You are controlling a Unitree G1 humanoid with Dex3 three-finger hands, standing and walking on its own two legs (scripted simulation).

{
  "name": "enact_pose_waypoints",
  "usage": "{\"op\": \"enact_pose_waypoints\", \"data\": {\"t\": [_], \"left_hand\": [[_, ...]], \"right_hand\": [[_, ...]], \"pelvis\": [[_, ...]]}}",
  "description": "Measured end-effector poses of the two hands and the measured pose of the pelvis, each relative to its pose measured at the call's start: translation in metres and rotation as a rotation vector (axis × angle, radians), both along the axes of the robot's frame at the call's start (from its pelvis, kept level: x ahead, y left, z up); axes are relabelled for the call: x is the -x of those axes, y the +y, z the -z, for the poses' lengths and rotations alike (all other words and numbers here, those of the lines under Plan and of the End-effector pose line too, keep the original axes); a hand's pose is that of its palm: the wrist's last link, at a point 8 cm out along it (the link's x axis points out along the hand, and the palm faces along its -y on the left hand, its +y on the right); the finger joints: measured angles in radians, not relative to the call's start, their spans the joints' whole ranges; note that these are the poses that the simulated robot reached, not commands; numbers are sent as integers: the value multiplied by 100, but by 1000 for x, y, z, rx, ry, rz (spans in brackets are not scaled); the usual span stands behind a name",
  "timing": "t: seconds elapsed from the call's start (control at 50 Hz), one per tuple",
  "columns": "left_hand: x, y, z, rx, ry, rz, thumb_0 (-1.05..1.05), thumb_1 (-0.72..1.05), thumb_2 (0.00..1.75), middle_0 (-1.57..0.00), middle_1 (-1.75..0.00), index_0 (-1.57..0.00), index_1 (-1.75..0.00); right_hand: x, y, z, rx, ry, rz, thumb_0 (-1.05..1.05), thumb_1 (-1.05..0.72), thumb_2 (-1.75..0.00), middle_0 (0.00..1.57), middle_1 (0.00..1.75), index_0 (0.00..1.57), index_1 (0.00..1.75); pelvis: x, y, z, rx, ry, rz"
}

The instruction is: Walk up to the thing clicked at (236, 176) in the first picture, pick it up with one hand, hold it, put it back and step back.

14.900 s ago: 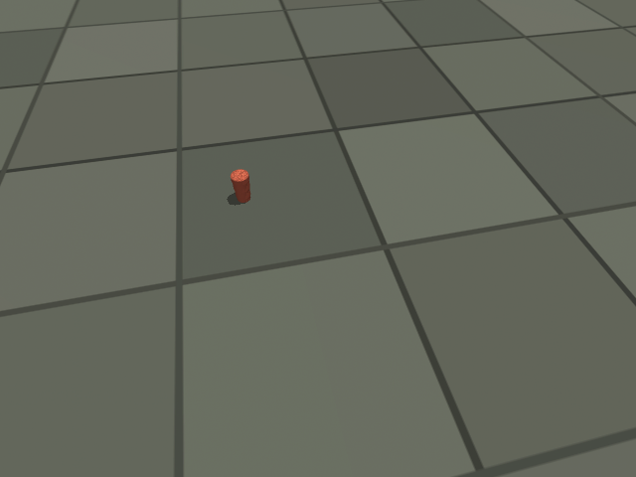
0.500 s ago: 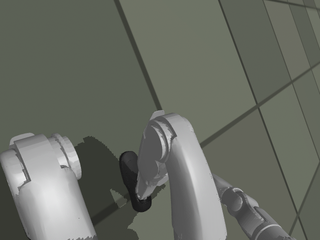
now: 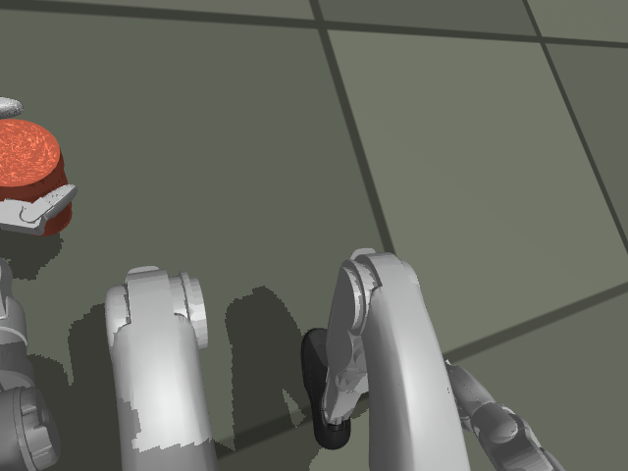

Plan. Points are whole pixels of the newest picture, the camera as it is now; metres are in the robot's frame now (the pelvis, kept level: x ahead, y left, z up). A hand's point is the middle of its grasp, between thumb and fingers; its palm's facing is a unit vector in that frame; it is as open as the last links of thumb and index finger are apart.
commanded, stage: settle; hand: left
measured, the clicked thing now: (30, 187) +0.42 +0.30 -0.11
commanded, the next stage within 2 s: lift in 0.96 s
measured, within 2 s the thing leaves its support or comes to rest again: neither
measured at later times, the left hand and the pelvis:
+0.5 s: hand (16, 137) +0.43 +0.29 -0.01, palm faces +0.31 -0.95 -0.03, open 10.8 cm; pelvis +0.01 -0.02 +0.03, yaw +4 degrees
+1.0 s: hand (7, 125) +0.43 +0.29 +0.02, palm faces +0.33 -0.94 -0.02, open 10.8 cm; pelvis +0.01 -0.02 +0.05, yaw +6 degrees
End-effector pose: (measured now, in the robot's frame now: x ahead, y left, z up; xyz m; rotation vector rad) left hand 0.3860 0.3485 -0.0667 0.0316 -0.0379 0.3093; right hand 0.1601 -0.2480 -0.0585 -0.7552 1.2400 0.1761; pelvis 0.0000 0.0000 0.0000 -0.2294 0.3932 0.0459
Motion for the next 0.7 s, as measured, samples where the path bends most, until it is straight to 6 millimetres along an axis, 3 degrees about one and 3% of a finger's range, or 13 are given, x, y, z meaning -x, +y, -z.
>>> {"op": "enact_pose_waypoints", "data": {"t": [0.28, 0.7], "left_hand": [[0, -4, -39, 1, 46, -11, 6, -41, 105, -78, -103, -61, -104], [-6, -16, -78, 13, 47, -18, 6, -41, 105, -78, -102, -61, -103]], "right_hand": [[-1, -8, 12, -84, 10, 123, 0, -89, -90, 20, 30, 21, 30], [-12, -24, 1, -98, -40, 181, 0, -90, -90, 20, 30, 21, 30]], "pelvis": [[-10, -9, -21, -57, 101, -24], [-15, -18, -41, -99, 148, -35]]}}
